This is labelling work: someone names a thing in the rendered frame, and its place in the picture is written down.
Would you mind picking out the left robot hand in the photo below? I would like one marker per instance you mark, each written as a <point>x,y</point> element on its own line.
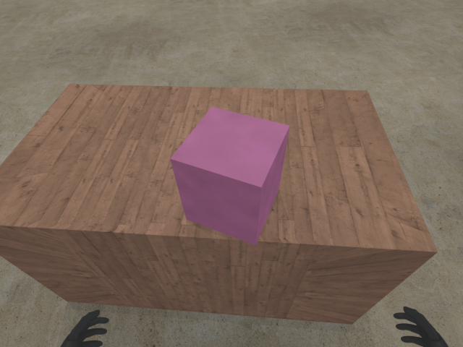
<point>80,332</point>

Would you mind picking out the right robot hand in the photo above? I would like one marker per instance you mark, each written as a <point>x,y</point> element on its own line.
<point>429,336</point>

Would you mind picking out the carton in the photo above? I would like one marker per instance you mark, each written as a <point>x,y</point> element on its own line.
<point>228,172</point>

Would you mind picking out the pedestal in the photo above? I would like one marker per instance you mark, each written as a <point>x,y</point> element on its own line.
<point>90,208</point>

